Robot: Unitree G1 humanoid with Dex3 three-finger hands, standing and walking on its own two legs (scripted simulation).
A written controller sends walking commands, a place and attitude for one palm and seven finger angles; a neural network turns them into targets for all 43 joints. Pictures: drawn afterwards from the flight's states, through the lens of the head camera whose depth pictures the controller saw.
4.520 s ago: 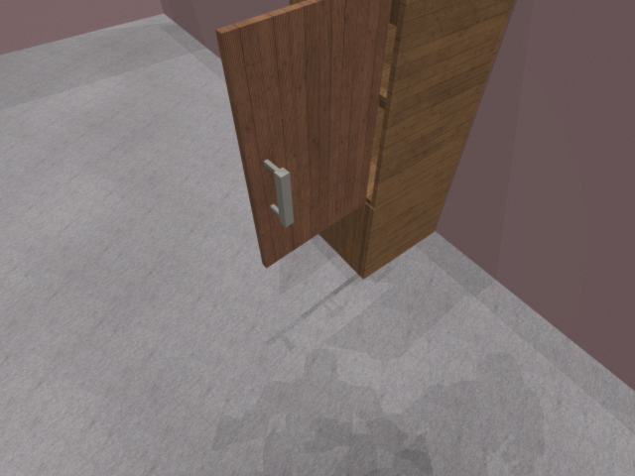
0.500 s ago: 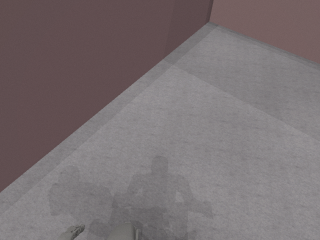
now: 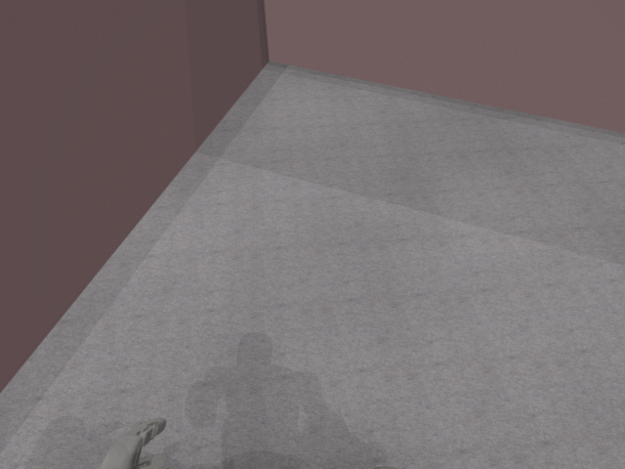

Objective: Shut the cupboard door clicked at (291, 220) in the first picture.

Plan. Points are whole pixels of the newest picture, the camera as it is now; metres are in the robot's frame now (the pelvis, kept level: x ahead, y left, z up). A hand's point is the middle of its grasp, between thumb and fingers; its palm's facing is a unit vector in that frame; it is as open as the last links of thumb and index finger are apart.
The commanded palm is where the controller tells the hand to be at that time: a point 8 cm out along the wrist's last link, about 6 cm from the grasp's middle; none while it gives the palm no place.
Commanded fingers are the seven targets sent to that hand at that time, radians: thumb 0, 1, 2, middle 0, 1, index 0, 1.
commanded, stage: walk around to get in front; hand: left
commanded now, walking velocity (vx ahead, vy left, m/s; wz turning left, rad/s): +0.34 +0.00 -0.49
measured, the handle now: out of the picture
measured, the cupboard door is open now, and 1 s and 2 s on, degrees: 94 94 94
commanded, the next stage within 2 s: walk to a spot facing it in 0.50 s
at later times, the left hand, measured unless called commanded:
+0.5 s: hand (247, 327) +0.35 +0.13 -0.14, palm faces -0.30 -0.94 -0.15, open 7.4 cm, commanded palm none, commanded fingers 0.00 0.90 0.90 -0.20 -0.30 -0.20 -0.30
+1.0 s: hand (296, 274) +0.47 +0.05 -0.17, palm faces -0.14 -0.98 -0.17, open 7.2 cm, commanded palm none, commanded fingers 0.00 0.90 0.90 -0.20 -0.30 -0.20 -0.30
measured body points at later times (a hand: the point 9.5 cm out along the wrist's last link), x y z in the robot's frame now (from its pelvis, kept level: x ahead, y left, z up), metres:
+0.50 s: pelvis +0.19 -0.02 +0.02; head +0.24 -0.03 +0.47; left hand +0.36 +0.18 -0.13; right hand +0.12 -0.24 -0.12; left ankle +0.16 +0.12 -0.72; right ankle +0.21 -0.16 -0.67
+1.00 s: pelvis +0.36 -0.12 +0.00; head +0.39 -0.10 +0.45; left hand +0.48 +0.10 -0.16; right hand +0.36 -0.36 -0.14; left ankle +0.43 -0.03 -0.72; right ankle +0.29 -0.19 -0.71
